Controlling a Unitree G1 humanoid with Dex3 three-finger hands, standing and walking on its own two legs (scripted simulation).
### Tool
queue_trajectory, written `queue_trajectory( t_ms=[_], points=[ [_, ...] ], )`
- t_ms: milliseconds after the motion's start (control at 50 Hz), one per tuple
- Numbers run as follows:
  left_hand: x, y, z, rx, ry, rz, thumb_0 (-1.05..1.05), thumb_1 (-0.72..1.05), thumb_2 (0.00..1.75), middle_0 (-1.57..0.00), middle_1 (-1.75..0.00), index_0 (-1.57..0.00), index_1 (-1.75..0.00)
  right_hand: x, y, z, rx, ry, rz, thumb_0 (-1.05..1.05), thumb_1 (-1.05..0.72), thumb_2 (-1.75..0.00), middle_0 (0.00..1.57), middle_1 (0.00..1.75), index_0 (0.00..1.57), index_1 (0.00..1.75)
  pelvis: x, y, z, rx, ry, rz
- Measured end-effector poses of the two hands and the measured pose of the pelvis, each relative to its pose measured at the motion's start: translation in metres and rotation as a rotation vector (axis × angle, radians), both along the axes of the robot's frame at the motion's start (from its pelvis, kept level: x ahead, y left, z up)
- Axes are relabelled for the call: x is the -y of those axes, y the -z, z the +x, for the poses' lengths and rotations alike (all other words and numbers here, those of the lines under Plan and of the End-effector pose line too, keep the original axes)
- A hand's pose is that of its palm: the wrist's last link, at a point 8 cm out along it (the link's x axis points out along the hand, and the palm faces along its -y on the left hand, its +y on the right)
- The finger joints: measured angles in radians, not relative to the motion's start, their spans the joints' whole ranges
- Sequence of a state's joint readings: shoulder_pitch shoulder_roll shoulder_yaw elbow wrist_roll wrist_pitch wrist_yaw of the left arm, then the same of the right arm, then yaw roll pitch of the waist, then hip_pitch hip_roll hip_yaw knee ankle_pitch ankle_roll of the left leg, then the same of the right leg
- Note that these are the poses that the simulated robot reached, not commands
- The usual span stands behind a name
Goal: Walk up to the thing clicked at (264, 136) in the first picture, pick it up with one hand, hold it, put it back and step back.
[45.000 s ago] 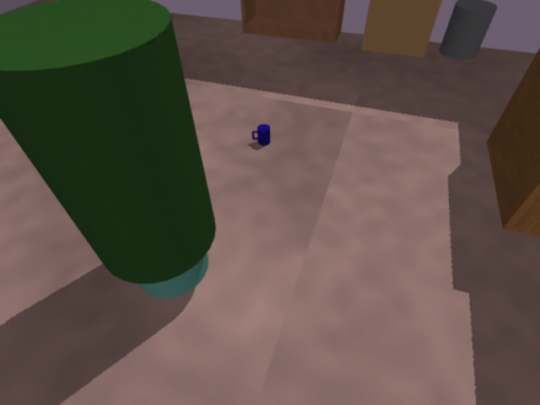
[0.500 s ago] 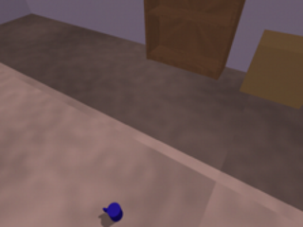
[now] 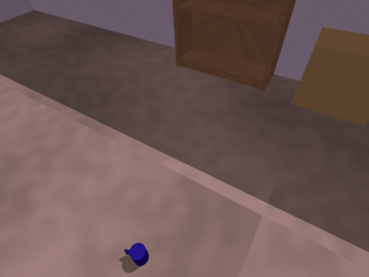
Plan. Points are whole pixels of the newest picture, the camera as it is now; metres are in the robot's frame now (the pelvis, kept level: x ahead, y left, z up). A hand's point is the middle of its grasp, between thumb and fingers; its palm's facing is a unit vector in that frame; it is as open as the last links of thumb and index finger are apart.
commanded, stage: step back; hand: left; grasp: from above
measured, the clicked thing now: (136, 253) +0.39 +0.28 -0.73
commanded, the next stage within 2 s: none
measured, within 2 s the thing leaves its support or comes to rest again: neither
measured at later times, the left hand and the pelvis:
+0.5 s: hand out of the picture +0.05 +0.30 -0.17, palm faces -0.08 -0.92 -0.37, open 7.4 cm; pelvis -0.08 +0.04 -0.02, yaw -2 degrees
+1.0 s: hand out of the picture -0.08 +0.32 -0.17, palm faces +0.00 -0.92 -0.39, open 7.4 cm; pelvis -0.22 +0.05 -0.03, yaw +1 degrees
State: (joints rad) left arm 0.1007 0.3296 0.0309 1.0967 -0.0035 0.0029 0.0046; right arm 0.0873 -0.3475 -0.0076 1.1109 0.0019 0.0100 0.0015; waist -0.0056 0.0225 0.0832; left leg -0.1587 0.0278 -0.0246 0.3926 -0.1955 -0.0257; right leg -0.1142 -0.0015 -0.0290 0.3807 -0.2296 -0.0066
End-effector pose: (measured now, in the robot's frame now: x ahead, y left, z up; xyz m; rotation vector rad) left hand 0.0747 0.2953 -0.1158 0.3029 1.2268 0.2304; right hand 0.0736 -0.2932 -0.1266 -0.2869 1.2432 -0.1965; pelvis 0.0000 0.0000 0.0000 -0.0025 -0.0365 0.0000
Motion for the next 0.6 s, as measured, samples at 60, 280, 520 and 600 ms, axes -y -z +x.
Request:
queue_trajectory(
  t_ms=[60, 280, 520, 600],
  points=[
    [-0.008, 0.002, 0.0, 0.006, 0.004, 0.018, 0.0, 0.9, 0.9, -0.2, -0.3, -0.2, -0.3, 0.006, 0.001, 0.0, 0.011, 0.005, -0.015, 0.01, -0.91, -0.9, 0.2, 0.3, 0.21, 0.3, -0.002, 0.004, -0.012, -0.003, -0.004, -0.004],
    [-0.054, 0.023, 0.015, 0.093, 0.059, 0.036, 0.0, 0.9, 0.9, -0.2, -0.3, -0.2, -0.3, -0.005, -0.004, -0.043, -0.023, -0.019, -0.121, 0.01, -0.91, -0.9, 0.2, 0.3, 0.2, 0.3, -0.037, 0.025, -0.046, -0.01, -0.014, 0.01],
    [-0.049, 0.02, -0.034, 0.033, 0.114, 0.027, 0.0, 0.91, 0.9, -0.2, -0.3, -0.2, -0.3, -0.03, -0.004, -0.088, 0.038, 0.002, -0.087, 0.01, -0.9, -0.9, 0.2, 0.3, 0.21, 0.3, -0.043, 0.018, -0.089, -0.005, 0.042, -0.01],
    [-0.043, 0.019, -0.058, 0.03, 0.128, 0.048, 0.0, 0.9, 0.9, -0.2, -0.3, -0.2, -0.3, -0.023, 0.009, -0.103, 0.067, 0.005, -0.061, 0.01, -0.9, -0.9, 0.2, 0.3, 0.21, 0.3, -0.036, 0.026, -0.108, 0.003, 0.07, 0.002]
  ],
)
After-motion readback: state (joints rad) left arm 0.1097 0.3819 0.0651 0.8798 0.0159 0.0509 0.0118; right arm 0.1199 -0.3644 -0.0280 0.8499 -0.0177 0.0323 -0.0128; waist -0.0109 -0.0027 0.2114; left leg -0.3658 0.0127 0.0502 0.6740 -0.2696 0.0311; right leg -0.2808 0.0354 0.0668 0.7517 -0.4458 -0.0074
